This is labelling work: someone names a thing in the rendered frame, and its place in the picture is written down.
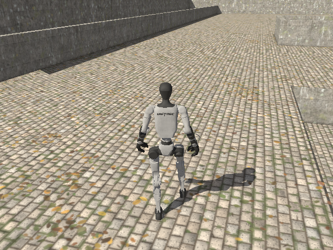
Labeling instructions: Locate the left robot hand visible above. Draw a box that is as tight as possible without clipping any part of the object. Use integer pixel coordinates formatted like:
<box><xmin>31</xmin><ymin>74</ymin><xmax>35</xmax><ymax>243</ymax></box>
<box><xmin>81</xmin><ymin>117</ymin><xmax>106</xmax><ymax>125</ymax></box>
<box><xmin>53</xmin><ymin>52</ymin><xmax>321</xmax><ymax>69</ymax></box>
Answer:
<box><xmin>136</xmin><ymin>142</ymin><xmax>148</xmax><ymax>153</ymax></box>

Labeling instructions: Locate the robot left foot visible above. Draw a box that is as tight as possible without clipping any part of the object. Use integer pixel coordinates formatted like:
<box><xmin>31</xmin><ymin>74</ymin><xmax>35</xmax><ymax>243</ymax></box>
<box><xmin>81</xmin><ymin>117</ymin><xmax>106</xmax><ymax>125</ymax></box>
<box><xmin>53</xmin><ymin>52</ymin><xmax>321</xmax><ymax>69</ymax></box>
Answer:
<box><xmin>155</xmin><ymin>207</ymin><xmax>162</xmax><ymax>220</ymax></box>

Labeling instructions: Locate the robot right shin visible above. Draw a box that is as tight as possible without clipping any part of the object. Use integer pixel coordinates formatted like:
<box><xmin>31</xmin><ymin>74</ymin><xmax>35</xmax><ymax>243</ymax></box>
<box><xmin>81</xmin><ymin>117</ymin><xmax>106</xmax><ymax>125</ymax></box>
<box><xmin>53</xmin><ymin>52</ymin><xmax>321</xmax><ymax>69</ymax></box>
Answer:
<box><xmin>177</xmin><ymin>161</ymin><xmax>185</xmax><ymax>191</ymax></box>

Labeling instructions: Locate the robot right forearm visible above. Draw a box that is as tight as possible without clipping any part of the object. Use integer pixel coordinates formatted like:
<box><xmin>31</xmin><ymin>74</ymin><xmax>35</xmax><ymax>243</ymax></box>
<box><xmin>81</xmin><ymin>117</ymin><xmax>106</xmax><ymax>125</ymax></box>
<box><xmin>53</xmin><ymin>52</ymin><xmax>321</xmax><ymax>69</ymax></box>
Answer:
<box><xmin>187</xmin><ymin>126</ymin><xmax>198</xmax><ymax>147</ymax></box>

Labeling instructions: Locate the right robot upper arm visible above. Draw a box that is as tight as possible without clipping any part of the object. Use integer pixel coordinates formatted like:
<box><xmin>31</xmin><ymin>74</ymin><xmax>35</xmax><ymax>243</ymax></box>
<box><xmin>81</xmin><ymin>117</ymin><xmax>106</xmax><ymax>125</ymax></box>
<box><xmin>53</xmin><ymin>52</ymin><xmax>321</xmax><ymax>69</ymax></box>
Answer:
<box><xmin>177</xmin><ymin>105</ymin><xmax>191</xmax><ymax>134</ymax></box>

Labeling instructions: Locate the robot left forearm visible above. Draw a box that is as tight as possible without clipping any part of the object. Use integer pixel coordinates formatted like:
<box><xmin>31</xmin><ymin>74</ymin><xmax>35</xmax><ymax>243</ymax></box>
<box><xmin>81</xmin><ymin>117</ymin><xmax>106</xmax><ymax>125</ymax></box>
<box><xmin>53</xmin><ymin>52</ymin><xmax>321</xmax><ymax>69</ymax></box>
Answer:
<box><xmin>137</xmin><ymin>126</ymin><xmax>146</xmax><ymax>144</ymax></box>

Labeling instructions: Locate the left robot upper arm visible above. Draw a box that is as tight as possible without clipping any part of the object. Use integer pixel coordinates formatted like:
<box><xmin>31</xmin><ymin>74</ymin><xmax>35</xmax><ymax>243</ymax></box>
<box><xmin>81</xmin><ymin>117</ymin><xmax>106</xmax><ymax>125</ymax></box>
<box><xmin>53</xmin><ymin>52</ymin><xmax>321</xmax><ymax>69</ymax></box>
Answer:
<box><xmin>141</xmin><ymin>105</ymin><xmax>155</xmax><ymax>133</ymax></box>

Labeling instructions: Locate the right robot hand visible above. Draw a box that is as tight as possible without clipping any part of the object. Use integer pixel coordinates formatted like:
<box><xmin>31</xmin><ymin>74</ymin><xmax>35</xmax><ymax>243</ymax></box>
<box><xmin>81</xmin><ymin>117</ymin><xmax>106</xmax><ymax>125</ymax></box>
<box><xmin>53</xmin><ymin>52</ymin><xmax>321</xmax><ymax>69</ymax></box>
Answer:
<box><xmin>187</xmin><ymin>145</ymin><xmax>199</xmax><ymax>157</ymax></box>

